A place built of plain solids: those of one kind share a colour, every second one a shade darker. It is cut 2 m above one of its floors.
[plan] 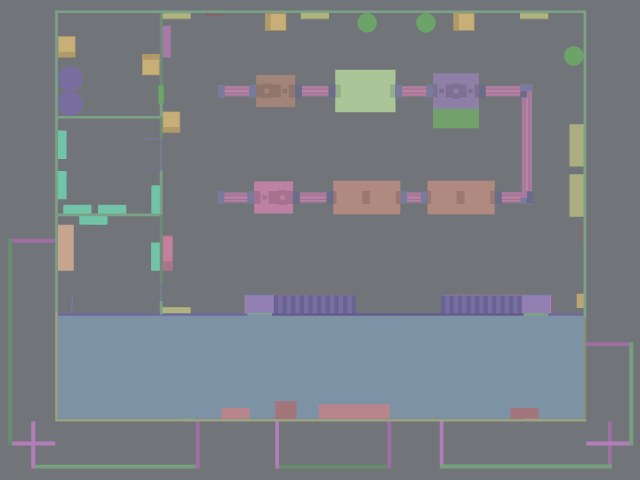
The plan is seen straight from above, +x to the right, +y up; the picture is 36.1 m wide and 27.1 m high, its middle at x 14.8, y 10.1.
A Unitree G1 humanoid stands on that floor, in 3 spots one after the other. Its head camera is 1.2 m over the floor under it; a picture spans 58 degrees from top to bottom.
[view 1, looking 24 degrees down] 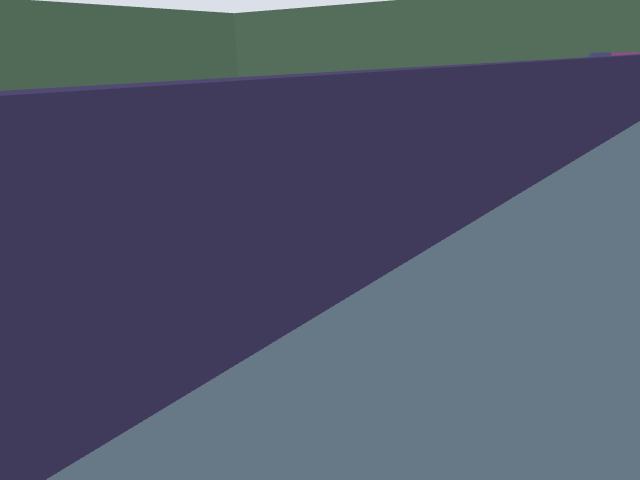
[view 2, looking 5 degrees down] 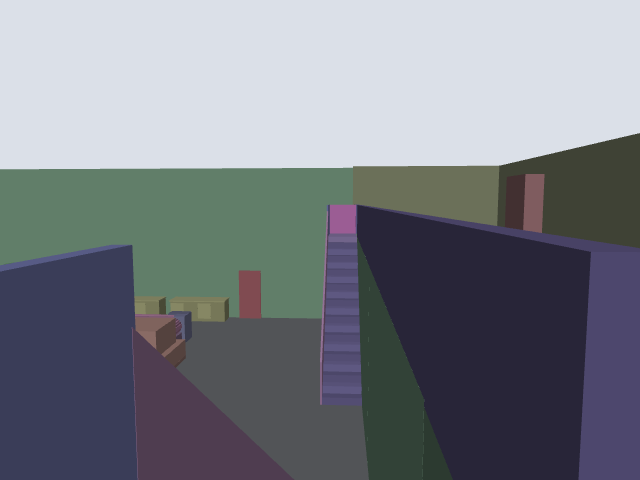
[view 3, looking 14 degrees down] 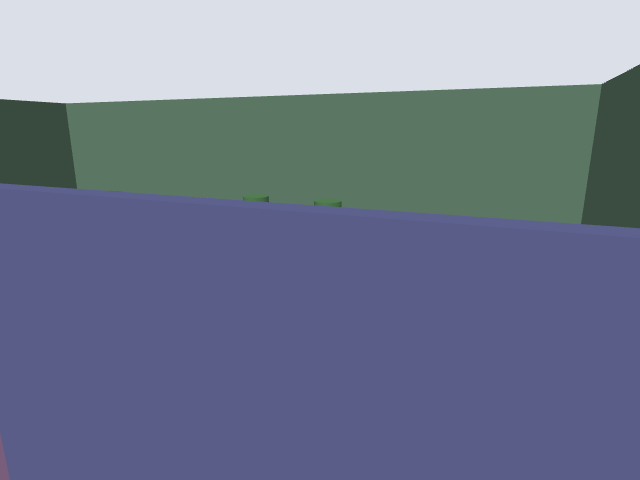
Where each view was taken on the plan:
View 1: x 15.89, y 4.59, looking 43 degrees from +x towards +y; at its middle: mezz_parapet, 1.97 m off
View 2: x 11.19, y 6.46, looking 3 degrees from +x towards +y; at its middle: wall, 18.58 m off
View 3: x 27.19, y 6.46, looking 113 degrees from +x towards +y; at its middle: mezz_cheek_landing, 0.56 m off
